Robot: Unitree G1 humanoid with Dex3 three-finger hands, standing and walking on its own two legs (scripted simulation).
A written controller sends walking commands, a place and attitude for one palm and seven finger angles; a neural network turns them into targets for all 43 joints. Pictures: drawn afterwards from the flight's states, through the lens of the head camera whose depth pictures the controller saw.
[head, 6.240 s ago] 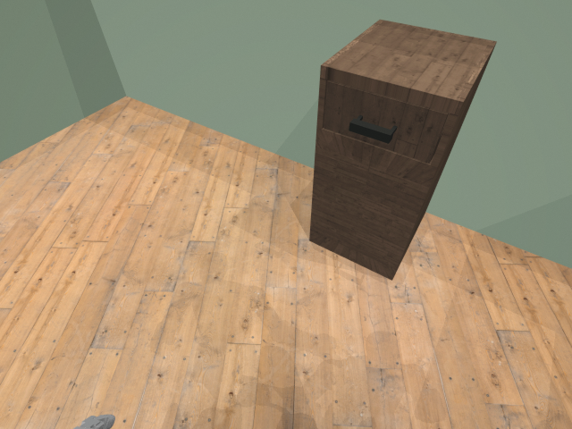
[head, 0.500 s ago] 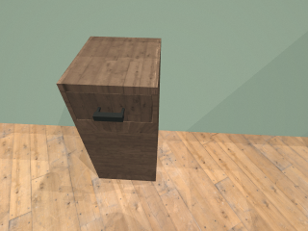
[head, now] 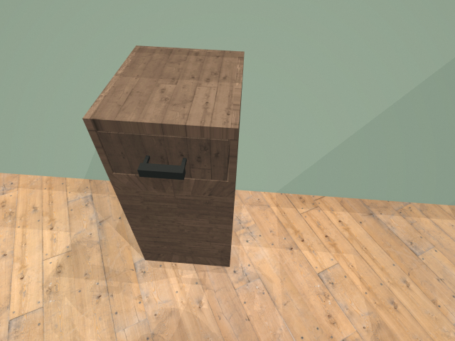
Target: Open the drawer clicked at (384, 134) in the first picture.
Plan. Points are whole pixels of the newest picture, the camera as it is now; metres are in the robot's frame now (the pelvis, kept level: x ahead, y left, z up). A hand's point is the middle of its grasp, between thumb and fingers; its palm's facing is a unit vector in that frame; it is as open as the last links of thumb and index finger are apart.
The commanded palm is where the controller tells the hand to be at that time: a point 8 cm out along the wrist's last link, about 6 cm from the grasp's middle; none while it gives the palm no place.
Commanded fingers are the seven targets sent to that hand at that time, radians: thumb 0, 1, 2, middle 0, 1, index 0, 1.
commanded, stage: come to a stop and stand still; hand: left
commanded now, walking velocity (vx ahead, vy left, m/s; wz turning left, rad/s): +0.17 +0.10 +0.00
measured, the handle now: (163, 165) +0.56 +0.22 -0.07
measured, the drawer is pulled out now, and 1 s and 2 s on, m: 0.00 0.00 0.00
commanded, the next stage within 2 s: look again from close up in 1.24 s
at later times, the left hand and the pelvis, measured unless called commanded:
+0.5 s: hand out of the picture +0.04 +0.18 -0.17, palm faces +0.05 -0.98 -0.21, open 7.3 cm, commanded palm none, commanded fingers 0.00 0.90 0.90 -0.20 -0.30 -0.20 -0.30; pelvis +0.04 +0.01 +0.01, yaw -1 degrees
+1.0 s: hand out of the picture -0.01 +0.13 -0.16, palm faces +0.06 -0.98 -0.18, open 7.3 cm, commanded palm none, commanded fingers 0.00 0.90 0.90 -0.20 -0.30 -0.20 -0.30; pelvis +0.01 -0.03 +0.01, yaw +1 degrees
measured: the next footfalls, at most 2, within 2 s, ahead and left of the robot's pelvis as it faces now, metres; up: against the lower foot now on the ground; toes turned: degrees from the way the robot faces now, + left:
none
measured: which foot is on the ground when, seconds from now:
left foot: down 0.00-1.00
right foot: down 0.00-1.00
